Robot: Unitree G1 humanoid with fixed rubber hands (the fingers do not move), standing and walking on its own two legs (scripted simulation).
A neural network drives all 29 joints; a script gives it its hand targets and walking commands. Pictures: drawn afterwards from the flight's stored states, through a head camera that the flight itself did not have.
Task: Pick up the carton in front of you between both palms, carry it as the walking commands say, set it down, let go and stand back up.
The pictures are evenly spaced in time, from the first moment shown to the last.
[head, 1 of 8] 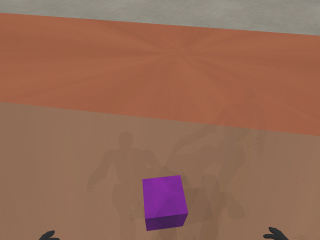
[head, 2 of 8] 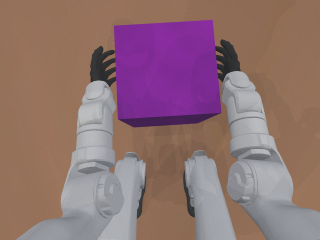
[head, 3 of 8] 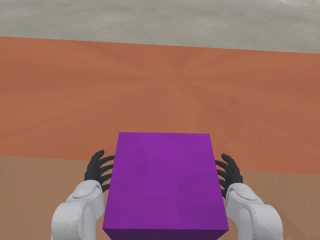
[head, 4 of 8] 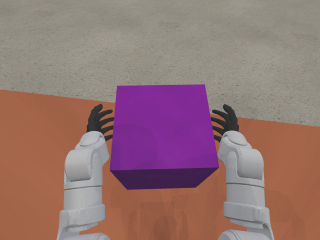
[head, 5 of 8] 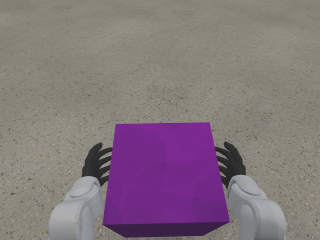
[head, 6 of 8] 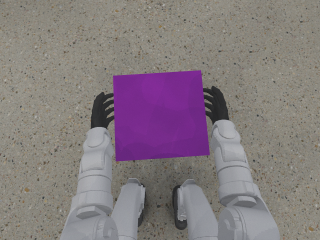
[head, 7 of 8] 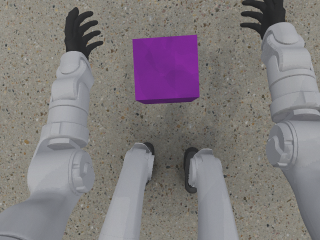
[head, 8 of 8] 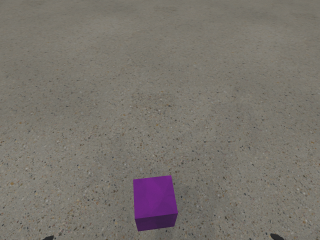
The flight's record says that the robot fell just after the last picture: no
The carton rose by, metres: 0.69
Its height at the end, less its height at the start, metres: -0.45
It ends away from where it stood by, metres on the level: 4.98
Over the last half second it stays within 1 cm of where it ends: yes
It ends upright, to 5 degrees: yes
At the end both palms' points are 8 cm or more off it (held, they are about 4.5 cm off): yes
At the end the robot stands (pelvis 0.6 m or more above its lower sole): yes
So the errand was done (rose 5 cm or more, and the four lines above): yes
